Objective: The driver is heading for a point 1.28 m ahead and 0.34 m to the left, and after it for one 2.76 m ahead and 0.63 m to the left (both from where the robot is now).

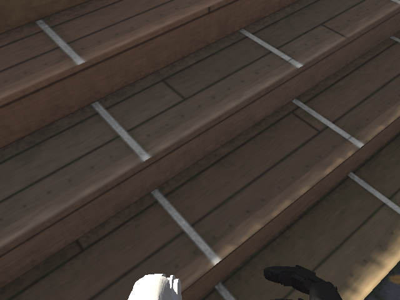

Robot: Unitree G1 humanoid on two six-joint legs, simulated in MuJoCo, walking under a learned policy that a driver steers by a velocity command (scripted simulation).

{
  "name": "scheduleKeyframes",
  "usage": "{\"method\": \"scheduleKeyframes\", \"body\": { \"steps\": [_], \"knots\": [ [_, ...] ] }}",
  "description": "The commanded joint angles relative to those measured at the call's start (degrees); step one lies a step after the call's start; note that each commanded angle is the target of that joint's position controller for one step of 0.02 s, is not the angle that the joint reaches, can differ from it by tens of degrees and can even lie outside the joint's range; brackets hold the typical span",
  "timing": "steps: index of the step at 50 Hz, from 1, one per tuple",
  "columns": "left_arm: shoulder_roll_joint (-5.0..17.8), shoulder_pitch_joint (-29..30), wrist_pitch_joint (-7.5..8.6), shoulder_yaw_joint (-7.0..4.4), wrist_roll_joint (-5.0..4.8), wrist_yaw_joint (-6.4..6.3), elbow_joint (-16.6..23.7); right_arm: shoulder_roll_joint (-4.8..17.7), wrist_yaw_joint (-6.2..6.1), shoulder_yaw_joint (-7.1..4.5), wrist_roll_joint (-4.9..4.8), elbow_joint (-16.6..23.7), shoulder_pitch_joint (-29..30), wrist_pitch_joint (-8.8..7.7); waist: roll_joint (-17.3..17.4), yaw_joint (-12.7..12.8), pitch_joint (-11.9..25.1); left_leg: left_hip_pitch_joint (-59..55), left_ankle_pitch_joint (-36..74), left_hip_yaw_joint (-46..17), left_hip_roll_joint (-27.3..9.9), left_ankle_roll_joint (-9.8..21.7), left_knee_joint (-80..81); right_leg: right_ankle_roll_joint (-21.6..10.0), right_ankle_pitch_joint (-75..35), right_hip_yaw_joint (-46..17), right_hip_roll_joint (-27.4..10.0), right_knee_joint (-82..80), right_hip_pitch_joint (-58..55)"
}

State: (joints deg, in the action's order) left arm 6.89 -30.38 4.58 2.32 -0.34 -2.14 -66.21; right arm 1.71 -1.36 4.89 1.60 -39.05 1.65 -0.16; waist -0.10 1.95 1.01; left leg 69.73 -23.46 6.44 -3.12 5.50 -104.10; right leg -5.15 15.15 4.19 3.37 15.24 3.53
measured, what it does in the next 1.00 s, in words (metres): climbs: left foot 0.15 m higher, then right foot 0.15 m higher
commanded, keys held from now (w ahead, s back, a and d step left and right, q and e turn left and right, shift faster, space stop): w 0.76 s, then w+q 0.24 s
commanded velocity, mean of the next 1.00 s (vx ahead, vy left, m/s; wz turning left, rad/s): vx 0.50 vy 0.00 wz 0.06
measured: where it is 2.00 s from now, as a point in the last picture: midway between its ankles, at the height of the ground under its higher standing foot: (212, 7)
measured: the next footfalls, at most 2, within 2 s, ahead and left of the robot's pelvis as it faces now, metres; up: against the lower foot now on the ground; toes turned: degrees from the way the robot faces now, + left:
left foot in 0.10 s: +0.20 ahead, +0.08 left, +0.15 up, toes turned +5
right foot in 0.72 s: +0.71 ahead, -0.12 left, +0.30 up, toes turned -4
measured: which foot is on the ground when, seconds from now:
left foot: up 0.00-0.08, down 0.10-0.76, up 0.78-1.00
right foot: down 0.00-0.10, up 0.12-0.70, down 0.72-1.00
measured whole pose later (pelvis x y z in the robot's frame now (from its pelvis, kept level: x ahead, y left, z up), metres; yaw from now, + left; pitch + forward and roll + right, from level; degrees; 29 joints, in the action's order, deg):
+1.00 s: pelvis +0.64 -0.08 +0.27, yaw +7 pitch +2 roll -1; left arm 11.1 -19.3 6.1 -2.5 2.5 1.4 -55.7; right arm 10.1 -1.7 -2.3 0.8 -39.8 -5.7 -3.3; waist 0.7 -1.0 0.9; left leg 54.0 -5.6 -4.5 0.5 5.6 -102.0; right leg -7.0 19.5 13.3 1.3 40.1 23.1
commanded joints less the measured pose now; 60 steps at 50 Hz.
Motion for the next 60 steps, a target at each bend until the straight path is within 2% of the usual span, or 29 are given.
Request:
{"method": "scheduleKeyframes", "body": {
  "steps": [1,3,5,6,7,8,11,13,18,22,27,30,33,34,35,36,37,38,39,40,41,43,44,46,48,49,53,57,60],
  "knots": [
    [8.9,-2.6,0.27,-1.60,-0.94,-1.42,2.9,2.7,-0.32,-0.17,-1.15,2.6,0.9,0.04,-1.0,-2.5,-0.8,-17.8,-3.0,5.8,1.2,1.6,18.8,-6.5,-52.6,-3.1,-12.9,-7.8,1.1],
    [12.6,-2.2,0.53,-2.63,-0.11,-0.97,5.1,5.2,-0.44,-1.43,-2.79,-0.4,-5.5,-0.36,-8.2,-5.1,6.6,-36.2,-8.3,8.7,8.4,2.6,30.7,-6.2,-96.8,-1.7,-14.9,4.2,-1.2],
    [13.8,0.4,0.81,-3.90,-0.31,0.19,6.6,9.8,-0.37,-3.80,-1.52,-4.2,-17.4,-1.29,-14.9,-11.7,13.7,-49.6,-7.5,1.0,9.5,5.5,45.1,-6.3,-100.1,-1.7,-16.2,24.4,-4.7],
    [11.0,1.1,1.87,-3.96,-0.98,1.32,9.9,15.4,-1.03,-5.91,-0.02,-7.3,-24.7,-1.40,-4.3,-13.2,14.9,-61.6,-13.3,-25.7,-2.4,11.8,58.3,-3.4,-75.8,-1.1,-10.5,43.4,14.9],
    [9.2,5.6,1.68,-4.93,0.77,3.58,12.7,21.6,-1.11,-8.44,0.78,-10.2,-27.7,-0.09,12.7,-13.0,14.4,-64.6,-9.9,-59.4,-13.2,18.0,84.1,-0.8,-5.1,-3.9,3.9,68.3,30.1],
    [7.1,6.1,1.47,-4.95,3.56,4.48,15.5,20.5,-0.59,-8.64,-0.34,-10.8,-20.1,-0.44,6.1,-6.8,7.9,-58.0,-20.8,-61.8,-14.2,16.0,86.6,-1.5,-3.7,-14.7,1.2,81.0,38.2],
    [2.6,14.3,0.79,-3.74,2.96,2.55,22.4,7.9,0.76,-6.15,0.68,-15.5,-17.0,-3.21,-5.3,-0.5,-6.8,-43.0,-11.6,-35.6,-10.2,8.0,82.0,-3.1,-3.5,-12.0,-2.3,89.0,48.9],
    [-0.3,11.8,-1.08,-2.43,1.60,1.95,23.1,4.4,1.10,-5.21,1.25,-18.5,-18.1,-4.95,-0.4,2.5,-7.0,-42.5,0.0,-24.0,-7.3,4.2,83.6,-2.8,-0.2,-13.4,-1.7,90.3,52.1],
    [6.1,19.0,-2.17,-3.06,3.15,3.10,27.1,10.9,1.20,-6.64,-1.24,-18.2,-23.0,-6.80,0.1,1.2,-3.8,-46.3,19.1,-8.8,-1.9,3.8,92.0,0.2,-11.0,-1.9,-4.3,64.0,46.0],
    [4.4,25.6,-1.71,-3.00,2.14,4.14,29.2,14.3,-0.88,-7.50,-0.99,-16.7,-30.0,-7.32,4.2,-2.7,-0.1,-66.2,47.8,-8.5,-4.0,3.3,90.1,1.3,-16.3,1.3,-6.5,45.8,46.3],
    [3.2,41.1,-1.27,-3.14,3.49,4.33,33.6,15.5,-1.70,-8.72,1.78,-18.4,-46.1,-5.87,7.8,-10.7,-2.6,-103.6,50.5,-16.7,-13.1,8.6,87.6,-0.4,8.3,3.7,-7.5,62.3,81.0],
    [3.1,56.6,0.05,-2.57,1.28,2.73,41.5,14.3,-2.38,-9.14,6.20,-21.0,-54.3,-5.92,8.5,-15.9,-9.6,-115.9,58.3,-22.3,-19.8,11.5,85.6,-1.8,36.7,-3.2,-8.0,91.5,112.9],
    [0.2,66.0,1.46,0.74,-0.48,2.01,50.3,12.7,-1.99,-7.86,4.55,-22.5,-49.5,-6.08,5.7,-12.8,-15.4,-101.8,60.2,-12.4,-17.5,5.2,97.0,-3.1,47.4,0.8,-10.1,83.4,110.1],
    [-1.9,56.9,2.01,2.41,-1.01,3.41,49.2,11.4,-1.57,-6.96,1.57,-20.8,-39.9,-5.31,0.0,-4.9,-11.2,-77.7,71.2,-2.8,-9.7,3.3,100.4,-3.4,33.3,8.8,-7.3,61.2,73.5],
    [-2.5,43.1,1.63,2.31,-0.53,5.17,45.0,13.5,-1.09,-7.30,-3.39,-18.8,-36.9,-5.54,-3.8,0.1,3.0,-55.0,75.9,-3.5,-7.4,4.8,98.2,-3.9,0.6,11.4,-4.0,48.3,24.9],
    [2.0,20.0,-1.10,-1.18,-1.88,4.42,38.3,22.1,1.06,-8.67,-5.36,-16.2,-37.3,-7.39,2.1,7.9,19.4,-46.3,89.4,-7.1,-10.3,5.5,86.7,-3.9,-7.5,7.8,2.0,53.3,-9.7],
    [11.0,0.5,-3.30,-5.79,-0.11,2.52,33.6,32.9,3.18,-11.87,-6.93,-13.8,-30.6,-9.70,7.5,20.9,29.6,-47.5,95.9,-8.4,-7.5,2.1,68.2,-5.1,-5.7,-2.0,0.9,44.3,-21.5],
    [20.8,-0.7,-2.88,-8.73,2.00,1.63,29.8,25.4,4.49,-11.00,-7.76,-11.4,-31.0,-11.41,-11.0,16.0,36.2,-40.7,39.8,-12.0,4.7,-3.2,36.2,-13.8,-15.4,-35.5,-18.7,27.1,-25.4],
    [21.1,1.4,-3.20,-9.09,2.18,1.57,29.6,23.3,4.64,-11.03,-5.67,-11.4,-30.9,-11.53,-16.4,13.2,44.4,-43.6,8.7,-17.5,12.9,-3.0,7.7,-14.1,-42.9,-50.6,-26.1,19.5,-22.8],
    [19.1,10.2,-2.35,-8.67,2.17,2.41,28.9,16.5,3.72,-10.78,-4.49,-10.0,-30.2,-10.37,-8.7,5.9,37.3,-39.9,10.6,-20.3,9.6,-3.8,-0.8,-11.0,-43.8,-45.9,-25.0,20.0,-14.0],
    [15.1,15.8,-1.44,-7.56,2.00,2.85,27.3,12.5,2.65,-9.74,-3.36,-9.6,-31.6,-8.50,-0.2,0.6,29.0,-37.4,13.8,-13.9,5.8,-4.1,-1.8,-10.1,-23.9,-43.4,-24.5,16.4,-3.9],
    [4.6,22.1,-0.40,-4.77,1.99,2.67,22.5,7.7,1.28,-8.28,0.65,-7.5,-27.7,-5.34,0.7,-4.9,9.7,-29.4,14.5,-11.8,2.1,-2.4,-5.4,-7.0,2.9,-33.1,-19.2,14.1,15.5],
    [2.2,22.1,0.14,-4.11,2.86,2.80,20.2,5.2,0.87,-7.00,0.99,-5.3,-25.8,-4.46,-1.9,-6.8,6.0,-27.0,15.0,-12.8,1.6,-0.8,-8.7,-5.9,5.4,-28.3,-18.8,11.1,20.9],
    [0.2,18.3,1.90,-3.78,3.32,3.00,15.6,2.4,0.04,-5.12,-0.28,-2.0,-19.6,-3.28,-0.5,-7.4,0.2,-21.8,13.8,-14.7,0.8,1.4,-7.7,-3.9,4.7,-19.4,-18.1,8.1,27.4],
    [2.2,18.1,3.29,-3.80,2.86,3.77,15.0,4.2,-0.55,-5.34,-0.74,-0.7,-17.3,-2.33,1.7,-8.4,-2.6,-20.3,16.7,-15.7,1.2,0.3,0.2,-1.3,-1.6,-12.4,-17.6,2.9,29.4],
    [2.5,18.5,3.92,-3.55,2.57,4.05,15.2,6.4,-0.43,-6.02,-0.89,-0.7,-16.6,-1.93,3.2,-8.3,-3.2,-22.3,21.7,-14.4,2.1,0.3,6.1,0.4,-6.5,-7.6,-16.2,0.2,31.0],
    [4.7,6.0,5.23,-3.80,2.31,4.91,10.4,3.2,-1.62,-5.77,-0.81,-0.8,-13.1,-1.40,0.0,-5.7,-1.2,-0.6,18.4,-12.0,5.7,2.3,-16.2,4.1,-10.9,-3.9,-16.3,3.1,11.7],
    [4.6,-1.0,4.09,-3.67,2.83,3.84,8.7,2.9,-1.09,-4.56,-0.05,4.5,0.4,-0.47,-1.3,-2.6,-5.2,5.9,16.4,-5.6,5.7,1.9,-10.0,7.4,-6.3,0.5,-14.2,0.7,8.4],
    [4.8,-8.7,3.49,-3.96,2.98,0.75,6.4,1.4,-0.30,-3.93,0.11,7.2,7.8,0.14,-4.8,0.1,-4.8,10.9,11.9,-2.4,4.5,1.2,-7.8,5.3,-19.5,0.4,-16.8,-1.3,-2.6]
  ]
}}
